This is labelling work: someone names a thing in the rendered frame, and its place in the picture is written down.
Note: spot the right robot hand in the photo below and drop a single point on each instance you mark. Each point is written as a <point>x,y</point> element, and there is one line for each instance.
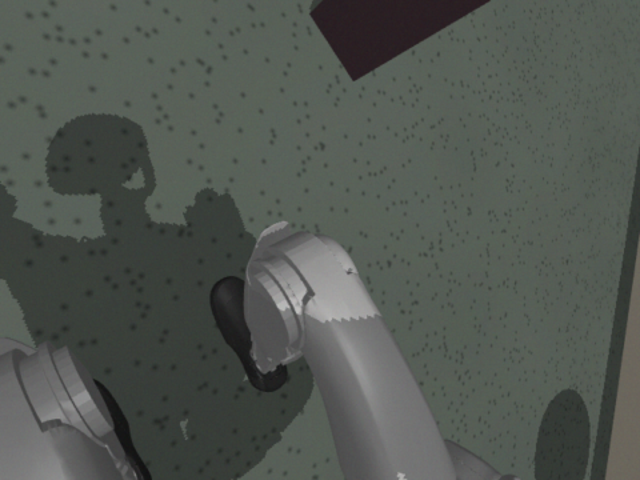
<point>468,465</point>

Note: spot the right robot foot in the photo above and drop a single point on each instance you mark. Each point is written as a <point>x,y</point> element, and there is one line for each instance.
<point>227,305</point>

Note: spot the left robot foot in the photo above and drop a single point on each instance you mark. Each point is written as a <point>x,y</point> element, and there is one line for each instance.
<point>121,428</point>

